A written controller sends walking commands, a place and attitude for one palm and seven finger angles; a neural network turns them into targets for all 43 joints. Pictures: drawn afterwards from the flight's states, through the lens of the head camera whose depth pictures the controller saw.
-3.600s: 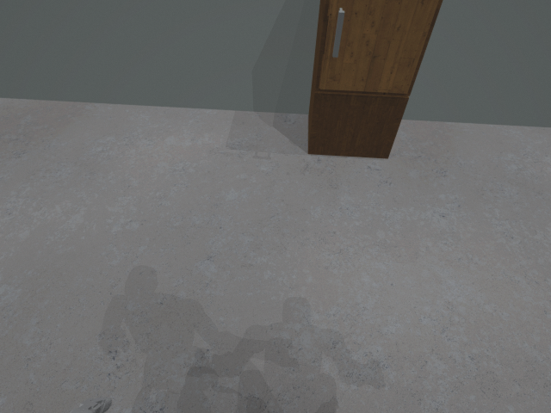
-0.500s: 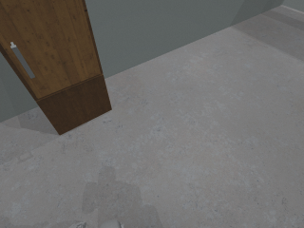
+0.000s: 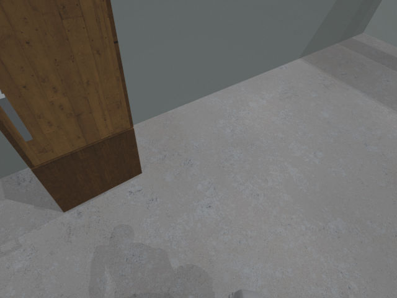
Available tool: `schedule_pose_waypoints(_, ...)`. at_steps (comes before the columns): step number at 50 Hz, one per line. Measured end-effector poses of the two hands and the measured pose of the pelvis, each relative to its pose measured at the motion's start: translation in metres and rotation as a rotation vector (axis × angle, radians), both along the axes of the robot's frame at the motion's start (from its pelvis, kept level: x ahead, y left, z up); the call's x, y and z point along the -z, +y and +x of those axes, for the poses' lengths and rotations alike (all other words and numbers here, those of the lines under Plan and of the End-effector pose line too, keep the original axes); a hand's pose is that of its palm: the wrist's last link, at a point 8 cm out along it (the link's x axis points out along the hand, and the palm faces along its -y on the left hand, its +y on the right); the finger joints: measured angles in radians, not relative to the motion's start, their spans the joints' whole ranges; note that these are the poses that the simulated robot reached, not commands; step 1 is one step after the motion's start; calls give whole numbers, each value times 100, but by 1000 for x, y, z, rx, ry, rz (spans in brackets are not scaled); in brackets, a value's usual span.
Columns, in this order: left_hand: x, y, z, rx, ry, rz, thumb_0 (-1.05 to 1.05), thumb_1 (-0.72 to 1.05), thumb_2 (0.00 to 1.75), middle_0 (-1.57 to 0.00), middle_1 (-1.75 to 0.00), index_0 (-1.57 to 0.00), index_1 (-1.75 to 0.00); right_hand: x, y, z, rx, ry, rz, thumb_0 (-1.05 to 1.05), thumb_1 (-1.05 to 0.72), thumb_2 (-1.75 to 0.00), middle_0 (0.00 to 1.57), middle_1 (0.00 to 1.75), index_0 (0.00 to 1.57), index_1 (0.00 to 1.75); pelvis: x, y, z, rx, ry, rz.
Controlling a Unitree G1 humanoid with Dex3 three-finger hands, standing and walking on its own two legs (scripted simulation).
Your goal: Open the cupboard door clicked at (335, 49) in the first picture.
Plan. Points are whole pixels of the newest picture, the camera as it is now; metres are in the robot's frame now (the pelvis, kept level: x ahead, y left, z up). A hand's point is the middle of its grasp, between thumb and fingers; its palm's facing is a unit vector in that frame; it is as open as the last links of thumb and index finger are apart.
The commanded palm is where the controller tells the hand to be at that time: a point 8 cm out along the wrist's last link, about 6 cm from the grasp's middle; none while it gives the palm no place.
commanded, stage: turn to face it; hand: left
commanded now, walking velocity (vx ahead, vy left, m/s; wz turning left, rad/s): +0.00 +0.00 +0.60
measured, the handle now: (14, 115) +0.59 +0.64 -0.08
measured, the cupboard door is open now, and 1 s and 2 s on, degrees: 0 0 0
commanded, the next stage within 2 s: take the last steps up to it in 1.14 s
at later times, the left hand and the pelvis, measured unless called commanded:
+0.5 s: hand (133, 279) +0.18 +0.16 -0.17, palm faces +0.21 -0.96 -0.20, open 7.3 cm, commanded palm none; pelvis +0.10 -0.03 -0.01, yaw +12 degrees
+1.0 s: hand out of the picture +0.09 +0.21 -0.16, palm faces +0.46 -0.83 -0.32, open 7.4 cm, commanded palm none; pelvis +0.12 -0.03 -0.01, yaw +27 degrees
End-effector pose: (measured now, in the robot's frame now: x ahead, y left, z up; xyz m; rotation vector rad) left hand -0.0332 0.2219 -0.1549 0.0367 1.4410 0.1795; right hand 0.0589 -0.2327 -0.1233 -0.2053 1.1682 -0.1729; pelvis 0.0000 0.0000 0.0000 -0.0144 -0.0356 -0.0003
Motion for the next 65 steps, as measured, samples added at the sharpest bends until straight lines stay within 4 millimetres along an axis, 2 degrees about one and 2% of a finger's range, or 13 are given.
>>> schedule_pose_waypoints(5, -9, 3, 82, 57, -94, 34, 1, 92, 89, -20, -30, -20, -30, 5, 0, -24, 70, 136, 25, -1, -95, -90, 20, 30, 20, 30, -4, -2, 33, 15, 11, 8)
schedule_pose_waypoints(11, -13, -6, 170, 111, -205, 98, 1, 93, 89, -20, -30, -19, -30, 25, 4, -47, 123, 324, 111, 0, -92, -90, 19, 30, 20, 30, 6, -23, 73, -27, 13, 28)
schedule_pose_waypoints(14, -13, -18, 200, 101, -267, 121, 1, 92, 89, -20, -30, -20, -30, 40, 1, -43, 118, 395, 149, 0, -91, -90, 20, 30, 20, 30, 15, -33, 89, -61, 17, 25)
schedule_pose_waypoints(17, -19, -27, 212, 66, -310, 119, 1, 91, 89, -20, -30, -20, -30, 40, -5, -19, 76, 399, 149, 0, -91, -90, 20, 30, 20, 30, 12, -36, 95, -108, 15, 23)
schedule_pose_waypoints(20, -22, -30, 210, 20, -320, 112, 0, 91, 89, -20, -30, -20, -30, 38, -13, 21, 19, 338, 130, 0, -91, -90, 20, 30, 20, 30, 9, -35, 99, -146, 16, 23)
schedule_pose_waypoints(23, -22, -21, 205, -32, -327, 119, -1, 92, 89, -20, -30, -20, -30, 32, -18, 67, -42, 245, 97, 0, -91, -90, 19, 30, 20, 30, 7, -31, 101, -182, 20, 18)
schedule_pose_waypoints(29, 1, 13, 176, -129, -295, 110, -1, 91, 89, -20, -30, -20, -30, 16, -13, 154, -186, 54, -5, 0, -91, -90, 19, 30, 20, 30, 19, -12, 102, -255, 16, -10)
schedule_pose_waypoints(32, 13, 32, 155, -173, -248, 115, 0, 91, 89, -20, -30, -20, -30, 11, -7, 182, -245, -14, -47, 0, -91, -90, 19, 30, 20, 30, 27, -4, 100, -283, 22, -12)
schedule_pose_waypoints(38, -5, 50, 122, -250, -189, 152, 1, 91, 89, -20, -30, -20, -30, -4, 5, 204, -331, -9, -66, 0, -91, -90, 19, 30, 20, 30, 11, -1, 103, -345, 42, -10)
schedule_pose_waypoints(44, -23, 46, 101, -308, -153, 201, 1, 91, 89, -20, -30, -20, -30, 2, 15, 221, -396, 12, -20, 0, -90, -90, 20, 30, 20, 30, 4, -8, 110, -405, 51, -7)
schedule_pose_waypoints(52, -34, 5, 93, -363, -183, 266, 1, 90, 89, -20, -30, -20, -30, 32, 10, 243, -467, 49, 65, 0, -90, -90, 20, 30, 20, 30, 12, -39, 118, -497, 43, 14)
schedule_pose_waypoints(58, -41, -33, 74, -437, -163, 240, 1, 90, 89, -20, -30, -20, -30, 28, 10, 256, -533, 86, 70, 0, -91, -90, 20, 30, 20, 30, 2, -50, 121, -565, 42, 33)
schedule_pose_waypoints(65, -30, -63, 40, -515, -110, 173, 1, 90, 89, -20, -30, -20, -30, 19, 25, 264, -612, 105, 37, 0, -91, -90, 19, 30, 20, 30, -1, -51, 115, -614, 51, 39)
